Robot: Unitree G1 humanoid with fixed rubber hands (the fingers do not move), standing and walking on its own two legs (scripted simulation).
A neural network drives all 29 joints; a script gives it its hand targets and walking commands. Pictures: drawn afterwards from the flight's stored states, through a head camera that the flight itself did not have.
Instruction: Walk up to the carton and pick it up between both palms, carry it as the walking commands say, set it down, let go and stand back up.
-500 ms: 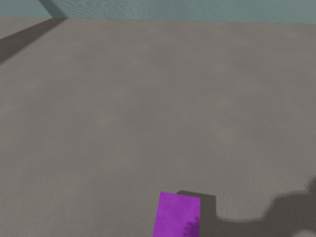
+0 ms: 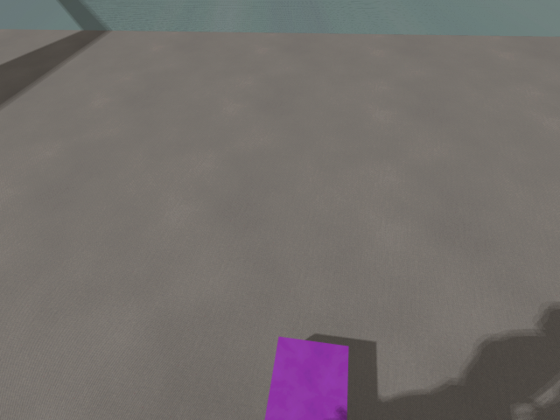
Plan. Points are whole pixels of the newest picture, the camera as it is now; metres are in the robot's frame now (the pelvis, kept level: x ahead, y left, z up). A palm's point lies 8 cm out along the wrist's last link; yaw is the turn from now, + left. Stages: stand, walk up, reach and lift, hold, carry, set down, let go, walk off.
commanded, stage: stand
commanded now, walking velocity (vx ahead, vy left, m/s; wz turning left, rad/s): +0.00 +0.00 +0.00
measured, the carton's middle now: (308, 392) +0.38 -0.03 -0.68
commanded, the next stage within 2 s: none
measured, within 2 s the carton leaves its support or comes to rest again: neither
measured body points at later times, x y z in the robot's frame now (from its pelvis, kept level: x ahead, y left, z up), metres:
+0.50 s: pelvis -0.02 +0.01 +0.00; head -0.02 -0.01 +0.45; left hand -0.04 +0.23 -0.15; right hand -0.07 -0.22 -0.16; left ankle -0.10 +0.12 -0.73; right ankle -0.04 -0.09 -0.73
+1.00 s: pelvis -0.03 +0.02 +0.01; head -0.03 +0.01 +0.46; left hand -0.07 +0.23 -0.15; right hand -0.10 -0.20 -0.16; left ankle -0.10 +0.12 -0.73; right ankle -0.04 -0.09 -0.73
